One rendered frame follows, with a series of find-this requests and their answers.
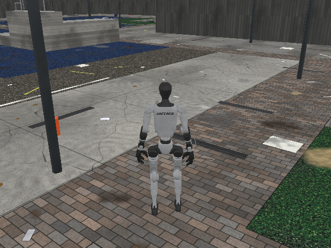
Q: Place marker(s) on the left robot forearm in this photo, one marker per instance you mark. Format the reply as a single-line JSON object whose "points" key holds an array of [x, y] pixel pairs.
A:
{"points": [[142, 140]]}

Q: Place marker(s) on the robot right hand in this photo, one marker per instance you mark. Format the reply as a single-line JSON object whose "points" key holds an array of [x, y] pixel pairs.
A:
{"points": [[190, 159]]}

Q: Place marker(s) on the robot right foot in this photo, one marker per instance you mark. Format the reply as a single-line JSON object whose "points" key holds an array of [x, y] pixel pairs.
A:
{"points": [[177, 206]]}

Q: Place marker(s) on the right robot upper arm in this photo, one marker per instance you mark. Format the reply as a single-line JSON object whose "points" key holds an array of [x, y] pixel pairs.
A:
{"points": [[183, 118]]}

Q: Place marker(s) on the left robot thigh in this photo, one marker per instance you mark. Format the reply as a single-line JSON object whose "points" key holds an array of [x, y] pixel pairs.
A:
{"points": [[153, 161]]}

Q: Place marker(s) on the robot left hand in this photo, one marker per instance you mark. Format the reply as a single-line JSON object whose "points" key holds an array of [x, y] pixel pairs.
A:
{"points": [[139, 157]]}

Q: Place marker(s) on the left robot upper arm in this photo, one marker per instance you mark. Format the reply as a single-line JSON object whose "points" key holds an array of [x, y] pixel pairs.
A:
{"points": [[147, 117]]}

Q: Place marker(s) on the right robot forearm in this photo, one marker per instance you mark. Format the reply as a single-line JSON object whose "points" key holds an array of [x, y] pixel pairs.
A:
{"points": [[188, 142]]}

